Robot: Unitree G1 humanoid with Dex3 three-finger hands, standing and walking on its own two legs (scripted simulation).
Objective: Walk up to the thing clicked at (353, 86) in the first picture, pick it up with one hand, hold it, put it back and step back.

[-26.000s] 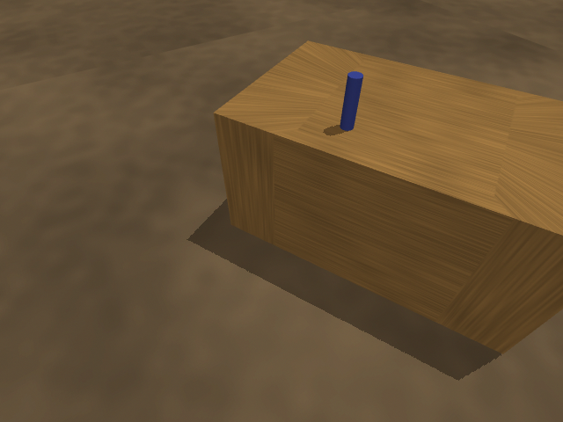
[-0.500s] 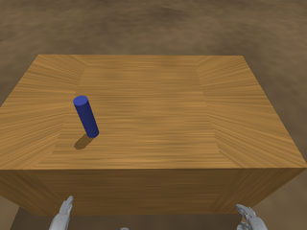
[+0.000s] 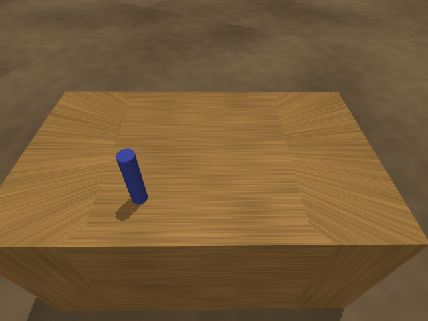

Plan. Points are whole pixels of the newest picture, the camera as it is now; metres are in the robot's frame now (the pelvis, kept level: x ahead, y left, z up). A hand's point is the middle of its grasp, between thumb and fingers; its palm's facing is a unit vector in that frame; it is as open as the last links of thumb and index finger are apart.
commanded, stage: stand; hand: left
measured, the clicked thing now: (133, 178) +0.49 +0.23 -0.07
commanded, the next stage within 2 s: none
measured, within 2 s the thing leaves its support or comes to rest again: neither
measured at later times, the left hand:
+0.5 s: hand out of the picture +0.04 +0.25 -0.15, palm faces -0.03 -0.94 -0.34, open 7.4 cm
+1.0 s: hand out of the picture +0.06 +0.24 -0.14, palm faces +0.00 -0.94 -0.34, open 7.4 cm
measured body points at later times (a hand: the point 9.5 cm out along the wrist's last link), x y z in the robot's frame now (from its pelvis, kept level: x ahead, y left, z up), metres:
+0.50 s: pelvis +0.00 +0.00 +0.02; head +0.00 +0.00 +0.47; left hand +0.05 +0.30 -0.12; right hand +0.06 -0.30 -0.12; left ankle +0.06 +0.12 -0.73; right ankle -0.04 -0.15 -0.73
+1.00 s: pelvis +0.01 -0.01 +0.02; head +0.01 -0.01 +0.47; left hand +0.06 +0.29 -0.12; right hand +0.08 -0.31 -0.12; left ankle +0.06 +0.12 -0.73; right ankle -0.04 -0.15 -0.73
